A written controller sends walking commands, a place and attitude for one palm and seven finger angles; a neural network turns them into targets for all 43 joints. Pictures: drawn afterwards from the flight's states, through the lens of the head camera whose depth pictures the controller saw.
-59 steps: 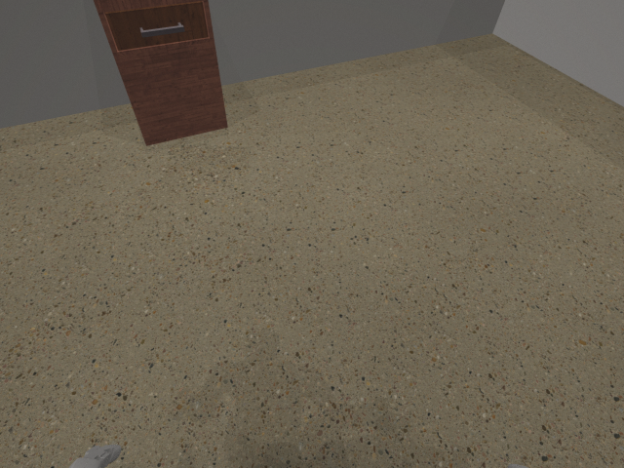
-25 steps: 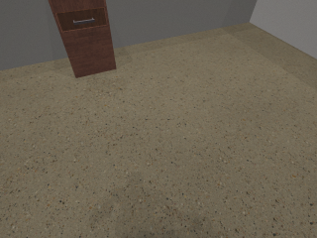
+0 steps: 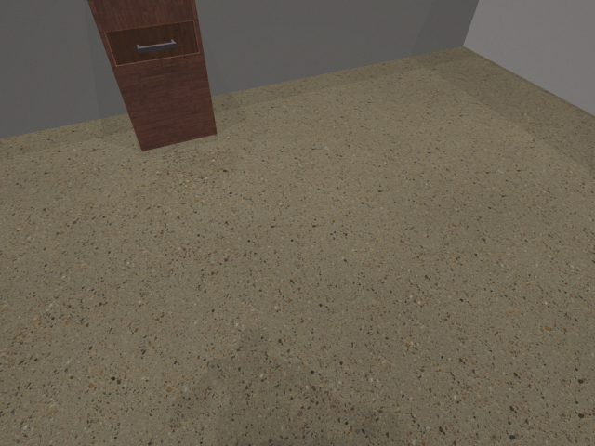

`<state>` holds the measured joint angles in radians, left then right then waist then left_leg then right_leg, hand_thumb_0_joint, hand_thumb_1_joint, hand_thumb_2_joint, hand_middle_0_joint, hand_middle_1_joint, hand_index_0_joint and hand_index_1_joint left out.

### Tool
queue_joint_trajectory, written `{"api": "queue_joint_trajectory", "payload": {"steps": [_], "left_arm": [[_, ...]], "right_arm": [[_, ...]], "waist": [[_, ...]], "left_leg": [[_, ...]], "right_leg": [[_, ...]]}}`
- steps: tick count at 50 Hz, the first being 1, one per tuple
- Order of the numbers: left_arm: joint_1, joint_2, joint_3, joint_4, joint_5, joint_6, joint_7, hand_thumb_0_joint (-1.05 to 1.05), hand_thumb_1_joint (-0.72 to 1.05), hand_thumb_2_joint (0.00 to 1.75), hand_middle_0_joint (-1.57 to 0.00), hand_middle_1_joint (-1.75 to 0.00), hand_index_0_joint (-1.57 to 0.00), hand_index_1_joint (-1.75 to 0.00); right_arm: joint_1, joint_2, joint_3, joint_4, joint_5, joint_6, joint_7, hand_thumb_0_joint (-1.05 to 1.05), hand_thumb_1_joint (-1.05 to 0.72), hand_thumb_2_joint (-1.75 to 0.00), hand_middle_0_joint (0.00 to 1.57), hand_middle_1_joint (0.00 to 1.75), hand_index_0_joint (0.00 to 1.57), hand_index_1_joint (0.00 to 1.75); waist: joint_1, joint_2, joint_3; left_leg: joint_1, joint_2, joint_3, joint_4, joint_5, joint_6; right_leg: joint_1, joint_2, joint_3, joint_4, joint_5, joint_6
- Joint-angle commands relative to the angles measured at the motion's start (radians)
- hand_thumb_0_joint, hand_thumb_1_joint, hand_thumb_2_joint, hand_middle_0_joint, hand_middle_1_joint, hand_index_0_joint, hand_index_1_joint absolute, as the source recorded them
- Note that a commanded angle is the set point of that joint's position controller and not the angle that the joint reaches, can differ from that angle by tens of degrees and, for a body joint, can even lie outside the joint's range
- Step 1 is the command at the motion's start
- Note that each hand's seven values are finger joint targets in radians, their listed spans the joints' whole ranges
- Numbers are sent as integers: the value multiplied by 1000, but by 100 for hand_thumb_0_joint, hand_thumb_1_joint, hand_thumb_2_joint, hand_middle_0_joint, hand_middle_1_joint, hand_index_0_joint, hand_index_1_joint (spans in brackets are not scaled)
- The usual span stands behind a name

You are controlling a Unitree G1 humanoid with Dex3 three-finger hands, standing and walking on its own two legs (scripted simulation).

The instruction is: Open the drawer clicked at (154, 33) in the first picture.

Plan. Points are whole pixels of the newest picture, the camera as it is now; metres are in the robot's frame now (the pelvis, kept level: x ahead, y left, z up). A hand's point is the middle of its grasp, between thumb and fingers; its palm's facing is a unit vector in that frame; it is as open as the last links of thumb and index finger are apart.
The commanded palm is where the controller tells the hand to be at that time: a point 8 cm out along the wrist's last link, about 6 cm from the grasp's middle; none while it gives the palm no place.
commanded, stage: look at it before walking up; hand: left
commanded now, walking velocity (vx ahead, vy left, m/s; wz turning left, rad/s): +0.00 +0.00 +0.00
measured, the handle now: (156, 45) +1.75 +0.75 -0.22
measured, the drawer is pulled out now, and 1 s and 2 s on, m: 0.00 0.00 0.00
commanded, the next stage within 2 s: walk to a spot facing it in 0.46 s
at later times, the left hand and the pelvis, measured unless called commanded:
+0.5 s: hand out of the picture +0.07 +0.24 -0.16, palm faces -0.03 -0.95 -0.32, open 7.4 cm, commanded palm none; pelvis +0.00 +0.00 +0.00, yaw +0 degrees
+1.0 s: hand out of the picture +0.05 +0.22 -0.19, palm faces +0.06 -0.99 -0.13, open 7.4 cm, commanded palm none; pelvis +0.09 +0.05 -0.01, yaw +5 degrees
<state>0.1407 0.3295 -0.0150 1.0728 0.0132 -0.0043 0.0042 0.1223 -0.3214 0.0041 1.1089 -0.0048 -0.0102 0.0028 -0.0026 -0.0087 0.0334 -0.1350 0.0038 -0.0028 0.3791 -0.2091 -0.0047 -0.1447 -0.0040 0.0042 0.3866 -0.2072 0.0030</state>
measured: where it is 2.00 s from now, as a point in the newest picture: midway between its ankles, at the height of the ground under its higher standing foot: (273, 357)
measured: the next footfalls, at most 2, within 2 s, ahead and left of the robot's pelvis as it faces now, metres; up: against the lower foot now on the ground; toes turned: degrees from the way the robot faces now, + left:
right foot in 1.32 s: +0.40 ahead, -0.06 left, +0.00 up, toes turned -1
left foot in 1.68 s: +0.51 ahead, +0.22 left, +0.00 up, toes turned +20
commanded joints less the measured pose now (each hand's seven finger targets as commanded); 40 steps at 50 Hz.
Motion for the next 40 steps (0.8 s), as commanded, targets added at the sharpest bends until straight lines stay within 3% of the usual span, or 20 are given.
{"api": "queue_joint_trajectory", "payload": {"steps": [1,6,11,28,29,30,33,35,37,39,40], "left_arm": [[-27,202,46,-59,-2,-21,10,0,90,90,-20,-30,-20,-30],[-27,199,45,-55,-1,-18,9,0,90,90,-20,-30,-20,-30],[-23,200,46,-53,-2,-20,9,0,90,90,-20,-30,-20,-30],[-23,202,45,-47,-2,-22,9,0,90,90,-20,-30,-20,-30],[18,121,28,-28,-5,-13,12,0,90,90,-20,-30,-20,-30],[57,82,19,-15,-2,-3,13,0,90,90,-20,-30,-20,-30],[116,106,36,-15,8,10,1,0,90,90,-20,-30,-20,-30],[171,133,56,-23,8,6,1,0,90,90,-20,-30,-20,-30],[203,136,68,-31,7,-10,5,0,90,90,-20,-30,-20,-30],[184,116,73,-42,11,-23,5,0,90,90,-20,-30,-20,-30],[170,99,74,-45,9,-25,4,0,90,90,-20,-30,-20,-30]], "right_arm": [[-42,-204,-36,-60,-2,-19,-15,0,-90,-90,20,30,20,30],[-38,-203,-35,-58,-2,-18,-14,0,-90,-90,20,30,20,30],[-34,-207,-35,-57,-1,-21,-15,0,-90,-90,20,30,20,30],[-43,-205,-33,-56,-2,-20,-15,0,-90,-90,20,30,20,30],[-12,-125,-13,-39,-6,-12,-12,0,-90,-90,20,30,20,30],[23,-77,-4,-26,-10,-1,-9,0,-90,-90,20,30,20,30],[57,-62,-10,-34,-21,14,-4,0,-90,-90,20,30,20,30],[69,-41,-15,-58,-21,12,-3,0,-90,-90,20,30,20,30],[78,-31,-26,-81,-20,4,2,0,-90,-90,20,30,20,30],[115,-7,-32,-85,-16,-8,9,0,-90,-90,20,30,20,30],[162,11,-32,-75,-14,-15,10,0,-90,-90,20,30,20,30]], "waist": [[5,3,-54],[4,13,-42],[4,12,-78],[6,9,-57],[7,13,-78],[9,6,-72],[25,-77,50],[38,-163,73],[34,-149,86],[7,-112,86],[-18,-94,73]], "left_leg": [[4,107,-91,-58,111,32],[-7,108,-96,-69,79,32],[12,113,-94,-60,137,32],[13,112,-94,-70,142,30],[13,107,-84,-60,99,20],[-3,93,-72,-43,3,15],[-178,36,-48,36,-289,22],[-274,5,19,205,-253,19],[-311,35,29,315,-239,24],[-262,55,49,281,-221,26],[-163,54,68,192,-180,28]], "right_leg": [[-12,-115,106,-72,88,-32],[-22,-111,106,-78,42,-30],[5,-112,98,-63,113,-30],[6,-117,97,-74,123,-30],[17,-118,87,-78,58,-17],[10,-113,87,-77,-72,-12],[-38,-137,159,-134,-413,-46],[-17,-232,271,-208,-519,-106],[-12,-301,316,-229,-492,-160],[-44,-297,231,-185,-378,-166],[-95,-273,166,-133,-328,-149]]}}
